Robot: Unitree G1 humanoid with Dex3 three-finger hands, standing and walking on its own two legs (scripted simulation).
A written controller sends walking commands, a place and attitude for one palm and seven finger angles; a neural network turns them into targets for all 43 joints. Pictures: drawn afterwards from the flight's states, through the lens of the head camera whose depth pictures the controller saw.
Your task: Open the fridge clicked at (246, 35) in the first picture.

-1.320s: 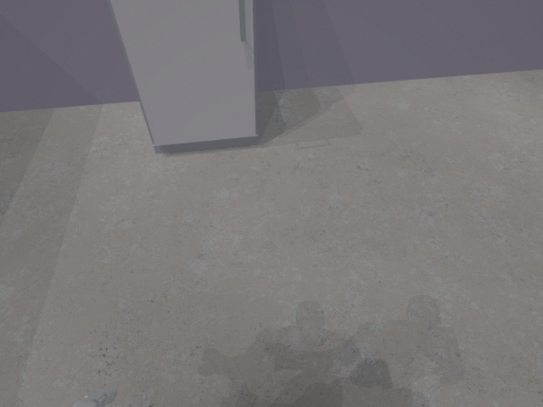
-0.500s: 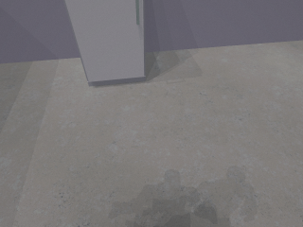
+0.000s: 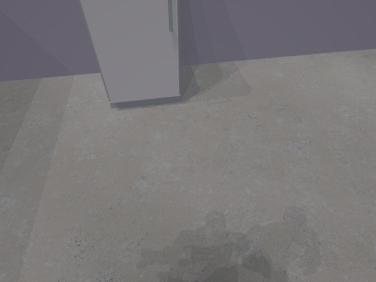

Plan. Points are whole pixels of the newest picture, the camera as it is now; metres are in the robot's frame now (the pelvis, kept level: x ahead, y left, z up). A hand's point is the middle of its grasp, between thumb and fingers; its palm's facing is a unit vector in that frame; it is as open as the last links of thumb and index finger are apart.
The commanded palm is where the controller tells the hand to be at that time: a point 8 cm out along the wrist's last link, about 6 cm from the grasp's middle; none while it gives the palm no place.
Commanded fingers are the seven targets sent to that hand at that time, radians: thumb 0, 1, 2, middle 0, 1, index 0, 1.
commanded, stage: look at it before walking up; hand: right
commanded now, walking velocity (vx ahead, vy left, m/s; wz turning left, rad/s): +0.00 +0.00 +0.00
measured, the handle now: out of the picture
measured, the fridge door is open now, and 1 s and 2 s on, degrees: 0 0 0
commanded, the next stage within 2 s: walk to a spot facing it in 0.12 s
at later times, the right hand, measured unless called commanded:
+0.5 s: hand out of the picture +0.03 -0.21 -0.19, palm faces -0.04 +0.98 -0.21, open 7.3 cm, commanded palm none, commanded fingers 0.00 -0.90 -0.90 0.20 0.30 0.20 0.30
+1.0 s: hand out of the picture +0.16 -0.13 -0.18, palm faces -0.08 +0.99 -0.13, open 7.3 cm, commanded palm none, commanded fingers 0.00 -0.90 -0.90 0.20 0.30 0.20 0.30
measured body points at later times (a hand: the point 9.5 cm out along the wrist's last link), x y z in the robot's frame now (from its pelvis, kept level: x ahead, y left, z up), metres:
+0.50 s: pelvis +0.04 +0.00 -0.01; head +0.02 -0.01 +0.44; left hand +0.05 +0.26 -0.16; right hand +0.04 -0.26 -0.17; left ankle +0.00 +0.12 -0.74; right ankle +0.00 -0.12 -0.74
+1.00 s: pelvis +0.20 +0.02 -0.01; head +0.22 +0.02 +0.44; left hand +0.25 +0.27 -0.15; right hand +0.16 -0.18 -0.17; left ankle +0.08 +0.11 -0.75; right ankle +0.35 -0.09 -0.70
